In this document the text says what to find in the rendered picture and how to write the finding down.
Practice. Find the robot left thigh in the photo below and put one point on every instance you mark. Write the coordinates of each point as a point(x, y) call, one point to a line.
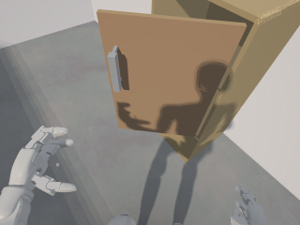
point(122, 220)

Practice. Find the right robot hand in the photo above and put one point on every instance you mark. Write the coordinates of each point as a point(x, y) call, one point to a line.
point(253, 213)

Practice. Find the left robot hand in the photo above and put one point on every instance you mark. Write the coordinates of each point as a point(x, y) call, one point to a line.
point(24, 172)

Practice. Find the handle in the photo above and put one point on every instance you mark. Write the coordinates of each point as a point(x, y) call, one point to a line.
point(114, 70)

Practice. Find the cupboard door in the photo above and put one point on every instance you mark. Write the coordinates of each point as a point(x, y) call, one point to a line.
point(170, 67)

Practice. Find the left robot forearm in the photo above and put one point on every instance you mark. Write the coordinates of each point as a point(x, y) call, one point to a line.
point(15, 205)

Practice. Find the left robot shin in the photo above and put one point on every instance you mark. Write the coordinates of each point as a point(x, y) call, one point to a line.
point(125, 214)

